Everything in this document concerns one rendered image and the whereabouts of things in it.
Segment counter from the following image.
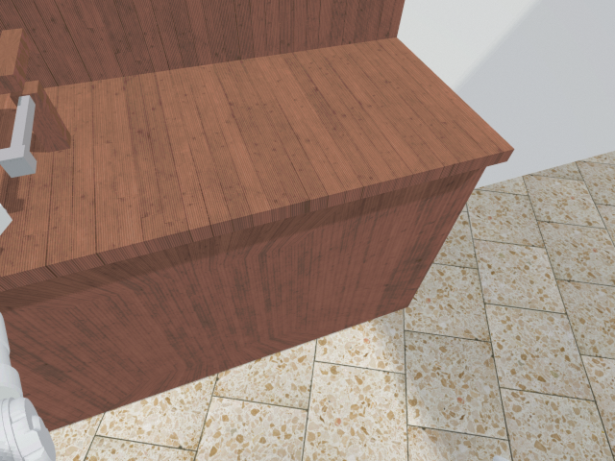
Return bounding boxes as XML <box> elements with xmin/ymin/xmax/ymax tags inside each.
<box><xmin>0</xmin><ymin>0</ymin><xmax>514</xmax><ymax>431</ymax></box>

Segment left robot forearm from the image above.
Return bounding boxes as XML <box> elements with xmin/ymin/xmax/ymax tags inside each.
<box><xmin>0</xmin><ymin>312</ymin><xmax>23</xmax><ymax>400</ymax></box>

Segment left robot upper arm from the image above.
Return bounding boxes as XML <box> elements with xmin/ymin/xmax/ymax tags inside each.
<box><xmin>0</xmin><ymin>397</ymin><xmax>56</xmax><ymax>461</ymax></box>

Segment tap lever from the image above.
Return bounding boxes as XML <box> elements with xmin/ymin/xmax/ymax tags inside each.
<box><xmin>0</xmin><ymin>95</ymin><xmax>37</xmax><ymax>178</ymax></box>

